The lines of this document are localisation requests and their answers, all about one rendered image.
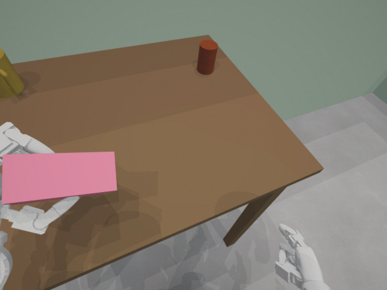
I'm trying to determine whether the left robot hand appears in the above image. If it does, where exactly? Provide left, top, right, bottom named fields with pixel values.
left=0, top=122, right=79, bottom=234

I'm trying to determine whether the right robot hand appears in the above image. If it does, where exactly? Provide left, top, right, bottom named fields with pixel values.
left=275, top=224, right=324, bottom=289

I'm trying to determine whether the sponge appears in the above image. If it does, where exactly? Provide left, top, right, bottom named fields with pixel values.
left=2, top=152, right=117, bottom=205

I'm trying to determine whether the table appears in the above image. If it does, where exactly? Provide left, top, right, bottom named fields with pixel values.
left=0, top=35, right=324, bottom=290

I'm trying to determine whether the robot left forearm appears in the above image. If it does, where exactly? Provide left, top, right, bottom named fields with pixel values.
left=0, top=231, right=13, bottom=290

